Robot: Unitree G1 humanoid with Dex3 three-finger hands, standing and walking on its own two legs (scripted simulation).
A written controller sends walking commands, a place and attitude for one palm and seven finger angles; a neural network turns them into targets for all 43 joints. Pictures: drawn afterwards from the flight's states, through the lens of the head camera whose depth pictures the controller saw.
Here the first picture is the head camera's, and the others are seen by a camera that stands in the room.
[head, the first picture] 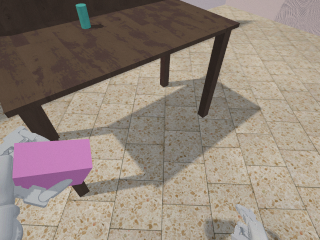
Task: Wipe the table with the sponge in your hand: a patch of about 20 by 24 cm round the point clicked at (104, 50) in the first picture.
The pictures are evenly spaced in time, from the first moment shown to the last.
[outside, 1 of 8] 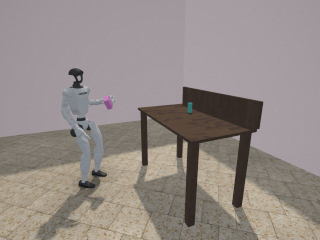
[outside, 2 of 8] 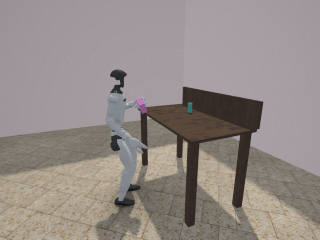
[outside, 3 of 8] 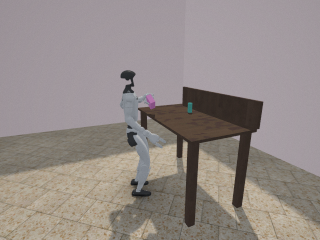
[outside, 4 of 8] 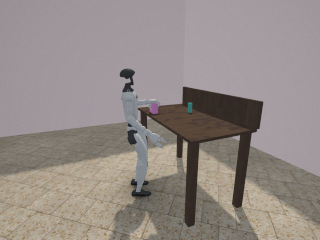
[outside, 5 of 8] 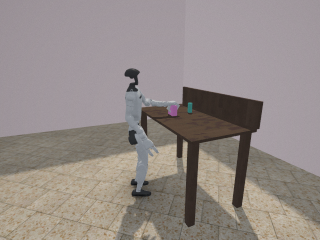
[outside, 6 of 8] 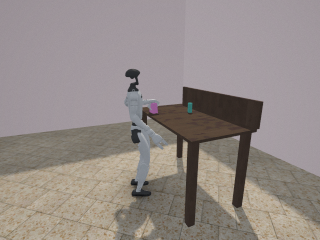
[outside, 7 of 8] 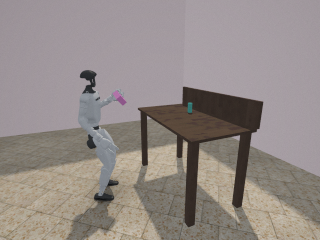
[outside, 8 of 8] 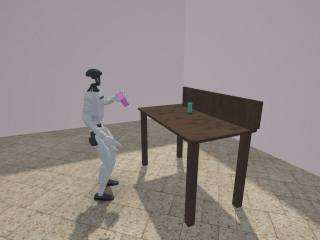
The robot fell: no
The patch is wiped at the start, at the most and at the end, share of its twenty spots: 0.00 0.95 0.95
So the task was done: no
